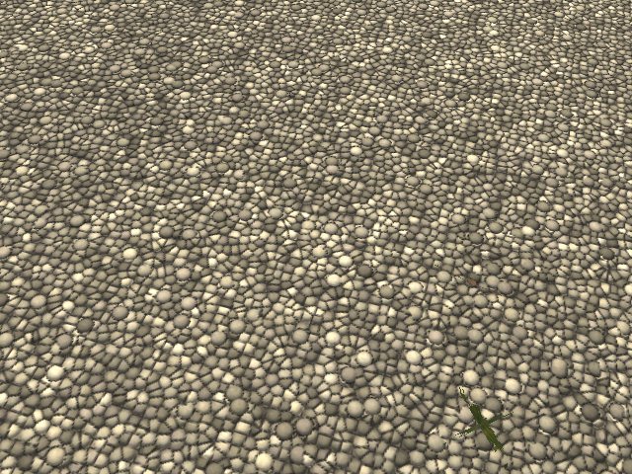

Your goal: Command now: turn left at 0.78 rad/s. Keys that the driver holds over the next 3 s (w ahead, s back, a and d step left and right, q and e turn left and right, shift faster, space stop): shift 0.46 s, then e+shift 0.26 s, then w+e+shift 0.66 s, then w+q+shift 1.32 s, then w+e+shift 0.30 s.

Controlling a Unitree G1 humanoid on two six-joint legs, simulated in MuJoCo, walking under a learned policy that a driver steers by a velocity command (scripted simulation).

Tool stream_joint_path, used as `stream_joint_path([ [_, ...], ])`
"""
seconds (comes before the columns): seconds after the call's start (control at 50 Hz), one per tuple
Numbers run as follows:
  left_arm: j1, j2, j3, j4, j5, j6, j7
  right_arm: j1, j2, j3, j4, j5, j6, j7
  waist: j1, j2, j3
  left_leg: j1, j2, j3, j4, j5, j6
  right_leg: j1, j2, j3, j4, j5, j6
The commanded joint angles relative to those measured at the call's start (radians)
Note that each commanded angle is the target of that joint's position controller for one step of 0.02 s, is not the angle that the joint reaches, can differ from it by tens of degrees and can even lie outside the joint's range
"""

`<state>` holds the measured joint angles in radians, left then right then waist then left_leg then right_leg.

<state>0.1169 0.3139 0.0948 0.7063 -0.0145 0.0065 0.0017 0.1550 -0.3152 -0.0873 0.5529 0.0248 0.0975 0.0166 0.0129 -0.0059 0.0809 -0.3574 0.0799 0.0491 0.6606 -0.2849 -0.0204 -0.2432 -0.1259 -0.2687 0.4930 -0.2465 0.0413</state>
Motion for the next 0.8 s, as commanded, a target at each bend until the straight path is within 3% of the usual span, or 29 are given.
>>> stream_joint_path([
  [0.02, 0.03, 0.081, 0.023, -0.036, 0.001, -0.015, -0.014, 0.179, -0.216, -0.084, -0.019, -0.003, -0.012, -0.021, -0.066, 0.145, -0.194, 0.404, 0.081, -0.218, -0.281, 0.479, 0.141, -0.174, -0.069, 0.033, 0.288, -0.008, -0.019],
  [0.04, -0.013, 0.045, 0.002, -0.112, 0.043, -0.019, -0.01, 0.146, -0.326, -0.093, -0.043, -0.027, -0.029, -0.031, -0.032, 0.393, -0.223, 0.468, 0.327, -0.568, -0.261, 0.676, 0.351, -0.489, 0.063, 0.085, 0.549, -0.438, 0.053],
  [0.06, -0.1, 0.106, 0.021, -0.106, 0.034, -0.017, 0.002, 0.141, -0.242, -0.075, -0.058, -0.052, -0.06, -0.02, -0.116, 0.218, -0.281, 0.408, 0.32, -0.516, -0.283, 0.634, 0.391, -0.491, 0.065, 0.252, 0.708, -0.426, 0.044],
  [0.08, -0.109, 0.112, 0.022, -0.107, 0.011, -0.012, 0.007, 0.115, -0.21, -0.055, -0.035, -0.053, -0.079, -0.019, -0.087, 0.182, -0.239, 0.354, 0.271, -0.412, -0.29, 0.558, 0.339, -0.488, 0.052, 0.275, 0.726, -0.341, 0.019],
  [0.1, -0.079, 0.101, 0.022, -0.084, 0.01, -0.007, 0.018, 0.06, -0.182, -0.047, -0.029, -0.035, -0.087, -0.024, -0.055, 0.138, -0.208, 0.319, 0.21, -0.344, -0.291, 0.473, 0.28, -0.479, 0.038, 0.29, 0.688, -0.257, 0.01],
  [0.12, -0.054, 0.115, 0.025, -0.071, 0.02, -0.002, 0.026, 0.008, -0.146, -0.032, -0.031, -0.018, -0.086, -0.03, -0.032, 0.14, -0.189, 0.293, 0.183, -0.309, -0.288, 0.471, 0.248, -0.466, 0.038, 0.292, 0.666, -0.188, 0.016],
  [0.14, -0.023, 0.117, 0.027, -0.057, 0.025, 0.002, 0.025, -0.018, -0.135, -0.02, -0.034, -0.02, -0.085, -0.036, -0.012, 0.158, -0.195, 0.246, 0.162, -0.276, -0.291, 0.526, 0.244, -0.405, 0.052, 0.281, 0.691, -0.134, 0.024],
  [0.2, 0.023, 0.101, 0.019, -0.037, 0.014, 0.005, 0.021, -0.033, -0.116, -0.004, -0.02, -0.036, -0.091, -0.042, 0.001, 0.132, -0.206, 0.231, 0.136, -0.237, -0.304, 0.545, 0.248, -0.338, 0.07, 0.279, 0.638, -0.056, 0.04],
  [0.28, -0.005, 0.06, -0.005, -0.048, 0.016, 0.01, 0.015, -0.034, -0.11, 0.003, 0.01, -0.038, -0.09, -0.042, -0.02, 0.147, -0.171, 0.222, 0.129, -0.248, -0.305, 0.442, 0.248, -0.256, 0.06, 0.289, 0.393, -0.053, 0.043],
  [0.36, -0.005, 0.069, -0.008, -0.053, 0.012, 0.009, 0.011, -0.029, -0.108, 0.009, 0.045, -0.038, -0.088, -0.025, -0.037, 0.154, -0.134, 0.16, 0.137, -0.297, -0.29, 0.377, 0.264, -0.142, 0.074, 0.277, 0.235, -0.116, 0.026],
  [0.4, 0.018, 0.055, -0.013, -0.046, 0.013, 0.003, 0.009, -0.047, -0.085, 0.02, 0.063, -0.03, -0.089, -0.021, -0.015, 0.14, -0.128, 0.146, 0.121, -0.311, -0.26, 0.37, 0.246, -0.068, 0.084, 0.269, 0.097, -0.06, 0.01],
  [0.42, 0.044, 0.041, -0.019, -0.037, 0.02, -0.004, 0.006, -0.053, -0.066, 0.028, 0.074, -0.022, -0.09, -0.021, 0.013, 0.119, -0.128, 0.123, 0.097, -0.302, -0.244, 0.336, 0.214, 0.014, 0.088, 0.263, -0.05, 0.08, -0.005],
  [0.44, 0.057, 0.056, -0.021, -0.035, 0.036, -0.011, 0.006, -0.022, -0.04, 0.038, 0.088, -0.028, -0.097, -0.021, 0.01, 0.078, -0.148, 0.093, 0.06, -0.293, -0.232, 0.258, 0.162, 0.112, 0.053, 0.311, -0.108, 0.249, -0.02],
  [0.46, 0.064, 0.119, -0.013, -0.047, 0.045, -0.014, 0.011, 0.022, -0.026, 0.041, 0.097, -0.05, -0.106, -0.02, -0.03, -0.033, -0.175, 0.056, -0.016, -0.238, -0.169, 0.126, 0.105, 0.184, -0.044, 0.397, -0.081, 0.485, -0.053],
  [0.48, 0.02, 0.107, -0.019, -0.031, 0.035, -0.017, 0.006, 0.086, -0.006, 0.042, 0.12, -0.06, -0.112, -0.019, -0.095, -0.156, -0.19, 0.126, -0.066, -0.166, -0.213, 0.03, 0.06, 0.1, -0.057, 0.399, -0.045, 0.418, -0.11],
  [0.5, -0.011, 0.065, -0.025, -0.044, 0.017, -0.019, -0.005, 0.023, -0.048, 0.036, 0.124, -0.069, -0.11, -0.024, -0.052, -0.132, -0.156, 0.18, -0.071, -0.145, -0.215, 0.058, 0.032, 0.017, -0.018, 0.4, -0.062, 0.264, -0.116],
  [0.52, -0.012, 0.089, -0.019, -0.049, 0.012, -0.019, -0.009, -0.03, -0.09, 0.019, 0.117, -0.058, -0.106, -0.031, -0.026, -0.104, -0.125, 0.178, -0.083, -0.117, -0.172, 0.072, 0.034, -0.018, 0.0, 0.402, -0.065, 0.237, -0.107],
  [0.56, -0.019, 0.156, 0.001, -0.066, -0.003, -0.024, -0.009, -0.024, -0.102, 0.001, 0.111, -0.049, -0.087, -0.051, -0.034, -0.126, -0.105, 0.168, -0.092, -0.084, -0.12, 0.092, 0.043, -0.062, -0.01, 0.461, -0.057, 0.283, -0.13],
  [0.62, 0.029, 0.154, 0.009, -0.08, -0.008, -0.015, 0.008, -0.005, -0.057, -0.005, 0.103, -0.042, -0.079, -0.062, -0.024, -0.164, -0.132, 0.117, -0.119, -0.06, -0.034, 0.045, 0.038, -0.052, -0.052, 0.601, -0.057, 0.322, -0.2],
  [0.68, 0.01, 0.158, 0.018, -0.112, -0.008, -0.001, 0.022, 0.033, -0.031, -0.012, 0.098, -0.035, -0.091, -0.052, -0.038, -0.181, -0.158, 0.055, -0.137, -0.079, -0.036, -0.06, 0.045, -0.012, -0.069, 0.699, -0.053, 0.325, -0.233],
  [0.7, -0.021, 0.153, 0.019, -0.129, -0.013, 0.005, 0.024, 0.063, -0.037, -0.018, 0.104, -0.031, -0.097, -0.048, -0.057, -0.16, -0.169, 0.09, -0.12, -0.092, -0.09, -0.034, 0.053, -0.037, -0.051, 0.693, -0.026, 0.315, -0.213],
  [0.72, -0.042, 0.135, 0.017, -0.153, -0.018, 0.013, 0.024, 0.087, -0.068, -0.029, 0.114, -0.034, -0.101, -0.046, -0.059, -0.078, -0.177, 0.196, -0.063, -0.137, -0.162, 0.041, 0.073, -0.141, 0.007, 0.633, 0.038, 0.259, -0.163],
  [0.74, -0.047, 0.095, 0.009, -0.167, -0.029, 0.019, 0.022, 0.142, -0.117, -0.047, 0.125, -0.038, -0.102, -0.046, -0.08, 0.112, -0.193, 0.347, 0.067, -0.268, -0.286, -0.075, 0.139, -0.342, 0.113, 0.478, 0.196, -0.079, -0.087],
  [0.76, -0.05, 0.068, -0.004, -0.186, -0.031, 0.016, 0.014, 0.182, -0.156, -0.057, 0.133, -0.041, -0.112, -0.04, -0.103, 0.299, -0.169, 0.438, 0.3, -0.549, -0.442, -0.231, 0.253, -0.55, 0.174, 0.336, 0.441, -0.32, -0.051],
  [0.78, -0.057, 0.116, 0.01, -0.19, -0.019, 0.008, 0.008, 0.165, -0.126, -0.04, 0.113, -0.045, -0.132, -0.039, -0.094, 0.188, -0.127, 0.414, 0.364, -0.614, -0.468, -0.351, 0.281, -0.642, 0.073, 0.382, 0.62, -0.298, -0.054],
  [0.8, -0.05, 0.125, 0.017, -0.182, -0.022, 0.004, -0.001, 0.124, -0.109, -0.033, 0.098, -0.031, -0.146, -0.047, -0.07, 0.117, -0.088, 0.397, 0.333, -0.555, -0.479, -0.401, 0.248, -0.682, 0.046, 0.394, 0.675, -0.219, -0.058],
])
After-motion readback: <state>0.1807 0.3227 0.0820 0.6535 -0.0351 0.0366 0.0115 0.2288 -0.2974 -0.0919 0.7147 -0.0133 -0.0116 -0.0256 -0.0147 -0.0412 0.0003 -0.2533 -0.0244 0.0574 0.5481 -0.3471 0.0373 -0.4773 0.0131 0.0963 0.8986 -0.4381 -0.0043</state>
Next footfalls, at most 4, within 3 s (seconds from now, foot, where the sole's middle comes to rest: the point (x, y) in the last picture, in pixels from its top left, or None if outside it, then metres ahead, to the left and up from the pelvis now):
0.44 right None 0.09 -0.12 -0.77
1.24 right None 0.33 -0.26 -0.77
1.72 left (498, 309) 0.81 -0.43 -0.77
2.16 right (604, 214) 1.12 -0.77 -0.77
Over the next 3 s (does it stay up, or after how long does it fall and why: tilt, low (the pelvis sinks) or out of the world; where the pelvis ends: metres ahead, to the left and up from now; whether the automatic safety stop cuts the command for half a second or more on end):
stays up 1.65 -0.52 0.00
